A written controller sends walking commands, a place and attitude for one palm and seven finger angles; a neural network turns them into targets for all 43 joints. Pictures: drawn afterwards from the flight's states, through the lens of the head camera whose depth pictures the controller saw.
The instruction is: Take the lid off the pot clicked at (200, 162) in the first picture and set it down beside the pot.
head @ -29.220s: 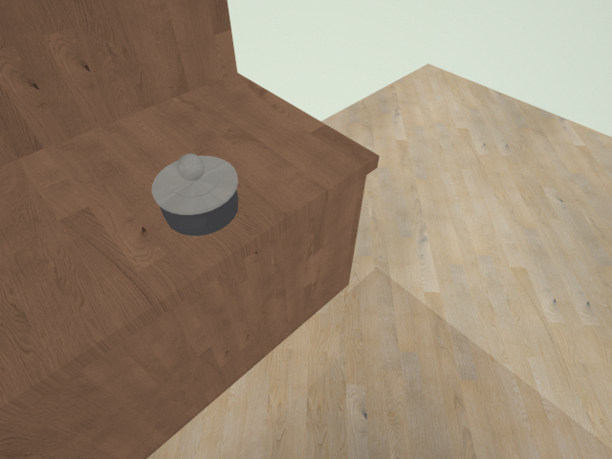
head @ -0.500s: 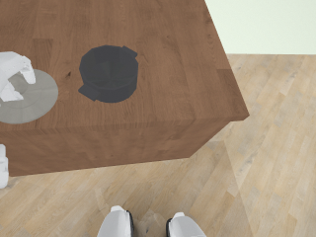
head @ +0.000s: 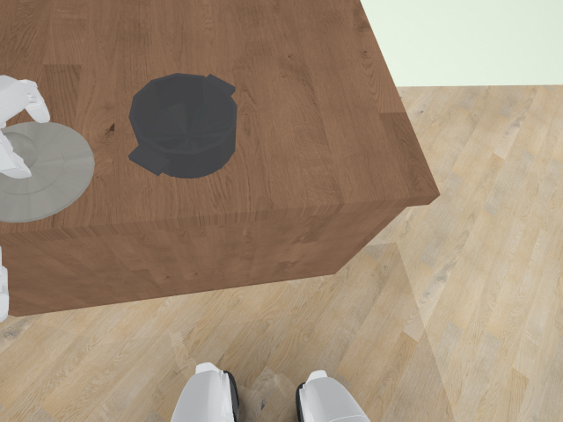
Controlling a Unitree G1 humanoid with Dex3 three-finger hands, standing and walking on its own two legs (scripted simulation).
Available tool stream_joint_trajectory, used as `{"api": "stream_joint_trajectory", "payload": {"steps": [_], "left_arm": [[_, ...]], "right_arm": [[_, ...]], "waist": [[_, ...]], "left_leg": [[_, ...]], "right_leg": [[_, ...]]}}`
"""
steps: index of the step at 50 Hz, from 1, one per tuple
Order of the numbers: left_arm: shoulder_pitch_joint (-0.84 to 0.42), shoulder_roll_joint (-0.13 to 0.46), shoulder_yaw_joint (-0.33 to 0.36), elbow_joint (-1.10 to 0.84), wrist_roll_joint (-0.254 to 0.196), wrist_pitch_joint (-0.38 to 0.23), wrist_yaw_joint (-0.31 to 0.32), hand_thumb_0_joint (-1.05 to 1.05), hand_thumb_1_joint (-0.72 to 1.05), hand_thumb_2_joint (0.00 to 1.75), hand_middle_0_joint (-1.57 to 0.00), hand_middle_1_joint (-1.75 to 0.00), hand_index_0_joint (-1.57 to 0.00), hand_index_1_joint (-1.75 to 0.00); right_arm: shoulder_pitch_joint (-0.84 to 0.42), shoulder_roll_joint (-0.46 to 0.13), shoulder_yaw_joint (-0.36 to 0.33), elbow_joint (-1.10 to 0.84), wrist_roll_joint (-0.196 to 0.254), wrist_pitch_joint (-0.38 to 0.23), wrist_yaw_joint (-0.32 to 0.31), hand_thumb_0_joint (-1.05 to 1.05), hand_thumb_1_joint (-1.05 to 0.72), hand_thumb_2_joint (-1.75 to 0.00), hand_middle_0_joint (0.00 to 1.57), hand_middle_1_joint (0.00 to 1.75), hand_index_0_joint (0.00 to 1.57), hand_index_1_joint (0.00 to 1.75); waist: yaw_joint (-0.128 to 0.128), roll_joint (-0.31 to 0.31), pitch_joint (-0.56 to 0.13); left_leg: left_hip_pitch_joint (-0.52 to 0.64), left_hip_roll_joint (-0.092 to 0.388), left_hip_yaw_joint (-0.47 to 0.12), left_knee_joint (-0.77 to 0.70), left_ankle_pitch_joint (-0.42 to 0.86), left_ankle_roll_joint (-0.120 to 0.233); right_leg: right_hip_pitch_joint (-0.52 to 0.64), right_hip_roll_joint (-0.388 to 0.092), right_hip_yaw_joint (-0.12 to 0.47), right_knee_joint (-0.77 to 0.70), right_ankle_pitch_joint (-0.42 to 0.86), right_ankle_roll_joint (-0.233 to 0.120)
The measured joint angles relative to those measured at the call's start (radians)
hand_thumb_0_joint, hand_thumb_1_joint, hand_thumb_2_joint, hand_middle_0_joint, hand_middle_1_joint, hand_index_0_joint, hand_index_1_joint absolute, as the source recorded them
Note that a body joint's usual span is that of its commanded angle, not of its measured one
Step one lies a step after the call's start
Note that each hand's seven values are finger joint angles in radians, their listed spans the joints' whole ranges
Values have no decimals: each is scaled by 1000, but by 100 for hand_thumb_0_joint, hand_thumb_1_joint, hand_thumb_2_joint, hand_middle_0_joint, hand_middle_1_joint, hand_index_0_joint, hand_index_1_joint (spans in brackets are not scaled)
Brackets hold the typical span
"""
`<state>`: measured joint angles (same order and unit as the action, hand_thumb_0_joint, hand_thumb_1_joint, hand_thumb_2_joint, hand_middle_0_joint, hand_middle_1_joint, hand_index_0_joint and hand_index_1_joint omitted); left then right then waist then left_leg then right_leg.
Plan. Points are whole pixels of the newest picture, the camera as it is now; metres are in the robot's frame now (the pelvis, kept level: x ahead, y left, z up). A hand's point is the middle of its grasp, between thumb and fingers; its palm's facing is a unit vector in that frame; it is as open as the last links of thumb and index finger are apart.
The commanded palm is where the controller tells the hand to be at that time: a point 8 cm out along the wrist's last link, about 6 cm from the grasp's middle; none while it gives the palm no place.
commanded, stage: open the fingers wide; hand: left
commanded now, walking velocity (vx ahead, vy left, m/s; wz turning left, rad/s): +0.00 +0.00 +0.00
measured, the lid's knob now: (14, 151) +0.50 +0.34 -0.01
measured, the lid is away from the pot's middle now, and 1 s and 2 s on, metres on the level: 0.24 0.24 0.24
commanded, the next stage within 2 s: raise the empty hand in 0.18 s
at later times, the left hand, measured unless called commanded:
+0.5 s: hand out of the picture +0.49 +0.33 +0.04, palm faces -0.43 -0.13 -0.89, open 11.0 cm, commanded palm +0.54 +0.31 +0.11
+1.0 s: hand out of the picture +0.49 +0.34 +0.10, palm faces -0.40 -0.13 -0.91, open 11.0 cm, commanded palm +0.53 +0.32 +0.16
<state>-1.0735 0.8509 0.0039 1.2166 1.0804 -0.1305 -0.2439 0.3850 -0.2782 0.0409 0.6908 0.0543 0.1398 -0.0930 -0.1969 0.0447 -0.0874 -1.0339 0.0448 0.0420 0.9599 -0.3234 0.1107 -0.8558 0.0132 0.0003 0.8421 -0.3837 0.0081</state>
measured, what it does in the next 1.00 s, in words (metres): stands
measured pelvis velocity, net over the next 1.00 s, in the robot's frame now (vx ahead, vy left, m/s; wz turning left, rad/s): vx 0.01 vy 0.00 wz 0.02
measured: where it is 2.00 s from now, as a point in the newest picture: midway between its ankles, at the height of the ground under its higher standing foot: outside the picture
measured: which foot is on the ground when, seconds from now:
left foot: down 0.00-1.00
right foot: down 0.00-1.00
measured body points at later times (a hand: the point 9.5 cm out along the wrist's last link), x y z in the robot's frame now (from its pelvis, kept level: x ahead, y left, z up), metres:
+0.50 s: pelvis +0.00 +0.00 +0.00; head +0.14 +0.05 +0.43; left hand +0.51 +0.34 +0.09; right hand -0.01 -0.28 -0.09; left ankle +0.07 +0.05 -0.68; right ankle +0.01 -0.19 -0.67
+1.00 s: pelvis +0.01 +0.00 +0.02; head +0.12 +0.04 +0.46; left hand +0.51 +0.34 +0.15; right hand +0.00 -0.28 -0.08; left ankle +0.07 +0.05 -0.68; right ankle +0.01 -0.19 -0.67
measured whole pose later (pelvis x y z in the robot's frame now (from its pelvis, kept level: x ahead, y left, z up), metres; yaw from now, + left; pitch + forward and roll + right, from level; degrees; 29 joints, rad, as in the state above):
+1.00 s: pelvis +0.01 +0.00 +0.02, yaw +1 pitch +18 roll -6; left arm -1.07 0.84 -0.01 1.16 1.04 -0.15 -0.31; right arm 0.39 -0.28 0.02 0.70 0.07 0.15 -0.08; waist -0.16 0.04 -0.10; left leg -0.86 0.02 0.05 0.83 -0.30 0.11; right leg -0.68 0.00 0.02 0.70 -0.35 0.00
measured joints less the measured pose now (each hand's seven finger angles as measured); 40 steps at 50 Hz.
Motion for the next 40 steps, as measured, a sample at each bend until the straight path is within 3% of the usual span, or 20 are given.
{"api": "stream_joint_trajectory", "payload": {"steps": [24, 40], "left_arm": [[8, 6, 4, -25, -12, -9, -8, 0, 3, 58, -34, -90, -34, -91], [3, 16, 0, -38, -35, -21, -64, 0, 3, 58, -34, -90, -34, -91]], "right_arm": [[-18, 1, -3, -1, 5, 9, 2, 1, -90, -89, 20, 30, 21, 30], [-2, -2, -9, 5, 14, 6, 4, 1, -90, -89, 20, 30, 21, 30]], "waist": [[10, -11, -2], [26, -7, -7]], "left_leg": [[25, -4, -4, -22, 5, -2], [107, -12, 4, -75, 10, 1]], "right_leg": [[28, 0, 0, -27, 6, 3], [112, -6, 8, -90, 20, 0]]}}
